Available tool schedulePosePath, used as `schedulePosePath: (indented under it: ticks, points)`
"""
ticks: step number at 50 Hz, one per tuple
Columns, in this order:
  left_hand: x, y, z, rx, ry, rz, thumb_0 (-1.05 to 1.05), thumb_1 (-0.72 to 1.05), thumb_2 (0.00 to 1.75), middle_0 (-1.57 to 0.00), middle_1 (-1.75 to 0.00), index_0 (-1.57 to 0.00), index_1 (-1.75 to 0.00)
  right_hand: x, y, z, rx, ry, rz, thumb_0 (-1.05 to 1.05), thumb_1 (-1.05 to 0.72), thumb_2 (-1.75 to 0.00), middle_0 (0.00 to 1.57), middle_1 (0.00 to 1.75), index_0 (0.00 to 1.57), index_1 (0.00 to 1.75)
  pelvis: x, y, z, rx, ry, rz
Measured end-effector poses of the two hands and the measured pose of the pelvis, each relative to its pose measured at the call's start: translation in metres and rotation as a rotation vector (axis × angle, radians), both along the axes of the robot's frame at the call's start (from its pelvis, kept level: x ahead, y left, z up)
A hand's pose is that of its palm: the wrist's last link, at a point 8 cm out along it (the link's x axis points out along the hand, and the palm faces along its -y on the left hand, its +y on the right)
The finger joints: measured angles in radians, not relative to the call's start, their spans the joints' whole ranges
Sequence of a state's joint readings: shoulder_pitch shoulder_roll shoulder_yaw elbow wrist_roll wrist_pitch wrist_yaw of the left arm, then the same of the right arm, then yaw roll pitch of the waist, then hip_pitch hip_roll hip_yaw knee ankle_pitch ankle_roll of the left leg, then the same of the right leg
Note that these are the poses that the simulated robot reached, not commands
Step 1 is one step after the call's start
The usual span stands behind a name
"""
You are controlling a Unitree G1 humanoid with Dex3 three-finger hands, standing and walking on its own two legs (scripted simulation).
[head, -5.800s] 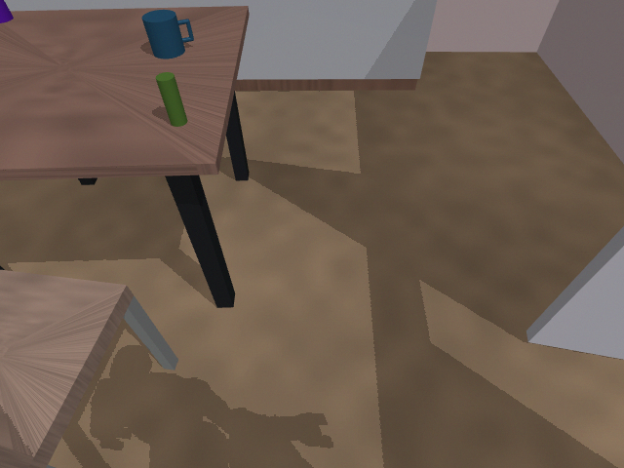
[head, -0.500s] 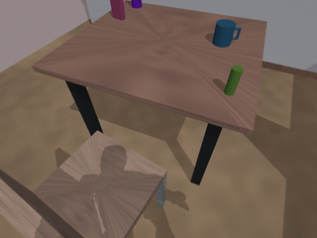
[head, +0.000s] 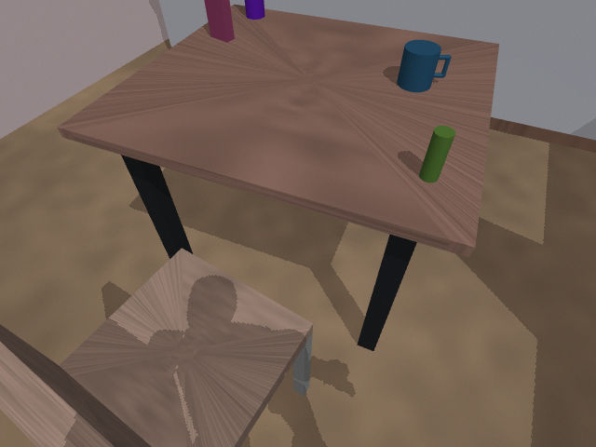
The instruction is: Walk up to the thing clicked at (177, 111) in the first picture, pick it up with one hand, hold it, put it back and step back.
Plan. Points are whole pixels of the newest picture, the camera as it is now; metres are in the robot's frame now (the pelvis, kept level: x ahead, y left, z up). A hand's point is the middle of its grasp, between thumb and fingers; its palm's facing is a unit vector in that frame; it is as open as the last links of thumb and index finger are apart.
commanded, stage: stand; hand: left
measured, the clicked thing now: (436, 155) +0.64 -0.27 +0.01
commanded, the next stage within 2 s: walk up in 0.26 s
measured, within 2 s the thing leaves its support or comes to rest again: neither
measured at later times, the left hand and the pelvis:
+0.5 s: hand out of the picture +0.08 +0.25 -0.16, palm faces -0.14 -0.91 -0.39, open 7.6 cm; pelvis -0.02 -0.04 -0.02, yaw -8 degrees
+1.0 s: hand out of the picture +0.04 +0.19 -0.15, palm faces -0.18 -0.85 -0.49, open 7.4 cm; pelvis +0.02 -0.17 -0.02, yaw -17 degrees
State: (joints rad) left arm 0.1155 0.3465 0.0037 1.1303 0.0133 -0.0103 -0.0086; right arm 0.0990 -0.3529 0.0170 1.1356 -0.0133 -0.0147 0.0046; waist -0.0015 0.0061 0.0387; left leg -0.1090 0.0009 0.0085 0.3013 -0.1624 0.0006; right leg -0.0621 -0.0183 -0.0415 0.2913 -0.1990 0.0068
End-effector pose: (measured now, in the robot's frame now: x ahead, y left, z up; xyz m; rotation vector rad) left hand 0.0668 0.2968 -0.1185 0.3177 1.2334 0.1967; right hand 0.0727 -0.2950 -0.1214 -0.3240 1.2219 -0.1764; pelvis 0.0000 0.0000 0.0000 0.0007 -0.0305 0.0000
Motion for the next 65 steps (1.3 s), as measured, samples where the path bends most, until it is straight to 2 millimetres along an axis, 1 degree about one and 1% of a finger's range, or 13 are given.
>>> schedulePosePath:
  ticks: [13, 16, 20, 26, 30, 33, 38, 42, 49, 54, 59, 62, 65]
  points:
    - [-0.004, 0.001, 0.000, 0.000, 0.005, 0.004, 0.01, 0.91, 0.90, -0.21, -0.30, -0.21, -0.30, -0.007, 0.001, -0.001, 0.002, 0.015, -0.001, 0.01, -0.90, -0.90, 0.20, 0.30, 0.20, 0.30, -0.002, 0.000, 0.000, 0.000, -0.002, 0.003]
    - [-0.002, 0.005, -0.002, -0.003, 0.021, -0.022, 0.01, 0.91, 0.90, -0.21, -0.30, -0.21, -0.30, -0.010, -0.008, 0.002, -0.024, -0.038, -0.038, 0.01, -0.90, -0.90, 0.21, 0.31, 0.21, 0.30, -0.007, -0.004, -0.004, 0.013, 0.003, -0.034]
    - [0.008, 0.006, -0.001, 0.014, 0.034, -0.055, 0.01, 0.91, 0.90, -0.21, -0.30, -0.21, -0.31, -0.033, -0.039, 0.012, -0.102, -0.081, -0.092, 0.01, -0.90, -0.90, 0.21, 0.31, 0.21, 0.30, -0.014, -0.019, -0.008, 0.024, -0.001, -0.084]
    - [0.011, -0.004, 0.003, 0.073, 0.090, -0.097, 0.00, 0.91, 0.90, -0.21, -0.30, -0.14, -0.28, -0.077, -0.108, 0.019, -0.203, -0.051, -0.153, 0.01, -0.89, -0.90, 0.21, 0.31, 0.21, 0.30, -0.019, -0.052, -0.018, 0.032, -0.012, -0.156]
    - [0.008, -0.017, 0.005, 0.138, 0.119, -0.084, 0.00, 0.91, 0.90, -0.21, -0.30, -0.09, -0.25, -0.101, -0.160, 0.009, -0.236, -0.014, -0.191, 0.01, -0.89, -0.90, 0.21, 0.31, 0.21, 0.30, -0.017, -0.088, -0.032, 0.035, -0.015, -0.192]
    - [-0.002, -0.033, 0.007, 0.168, 0.110, -0.088, 0.00, 0.91, 0.90, -0.21, -0.30, -0.12, -0.26, -0.108, -0.193, -0.003, -0.255, 0.030, -0.214, 0.01, -0.90, -0.90, 0.21, 0.31, 0.21, 0.30, -0.016, -0.111, -0.042, 0.002, -0.024, -0.198]
    - [-0.021, -0.064, 0.013, 0.140, 0.145, -0.067, 0.00, 0.91, 0.90, -0.21, -0.30, -0.16, -0.28, -0.094, -0.200, 0.000, -0.204, 0.012, -0.207, 0.01, -0.90, -0.90, 0.20, 0.30, 0.20, 0.30, -0.009, -0.128, -0.029, 0.000, -0.018, -0.236]
    - [-0.024, -0.069, 0.012, 0.144, 0.155, -0.050, 0.00, 0.90, 0.90, -0.21, -0.30, -0.19, -0.29, -0.085, -0.192, 0.003, -0.171, -0.009, -0.171, 0.01, -0.90, -0.90, 0.20, 0.30, 0.20, 0.30, 0.001, -0.138, -0.026, -0.009, -0.011, -0.247]
    - [-0.023, -0.073, 0.010, 0.195, 0.266, -0.045, 0.00, 0.90, 0.90, -0.21, -0.30, -0.21, -0.30, -0.104, -0.196, 0.006, -0.162, 0.000, -0.227, 0.01, -0.90, -0.90, 0.21, 0.31, 0.21, 0.30, 0.016, -0.162, -0.026, 0.015, -0.037, -0.282]
    - [-0.026, -0.081, 0.015, 0.219, 0.321, -0.032, 0.00, 0.90, 0.90, -0.21, -0.30, -0.21, -0.30, -0.105, -0.223, 0.016, -0.176, 0.003, -0.244, 0.01, -0.89, -0.90, 0.21, 0.31, 0.21, 0.30, 0.023, -0.187, -0.023, 0.008, -0.057, -0.306]
    - [-0.034, -0.100, 0.021, 0.260, 0.372, -0.022, 0.00, 0.90, 0.90, -0.21, -0.30, -0.21, -0.30, -0.086, -0.265, 0.010, -0.174, -0.017, -0.232, 0.01, -0.89, -0.90, 0.21, 0.31, 0.21, 0.30, 0.029, -0.214, -0.030, -0.001, -0.063, -0.325]
    - [-0.034, -0.124, 0.013, 0.265, 0.350, -0.075, 0.00, 0.91, 0.90, -0.21, -0.30, -0.21, -0.30, -0.067, -0.293, -0.007, -0.170, -0.048, -0.237, 0.01, -0.89, -0.90, 0.21, 0.31, 0.21, 0.30, 0.033, -0.232, -0.044, -0.018, -0.058, -0.322]
    - [-0.021, -0.163, 0.000, 0.206, 0.282, -0.108, 0.00, 0.91, 0.90, -0.21, -0.30, -0.20, -0.30, -0.043, -0.302, -0.020, -0.148, -0.071, -0.247, 0.01, -0.90, -0.90, 0.20, 0.30, 0.20, 0.30, 0.036, -0.237, -0.046, -0.021, -0.047, -0.326]
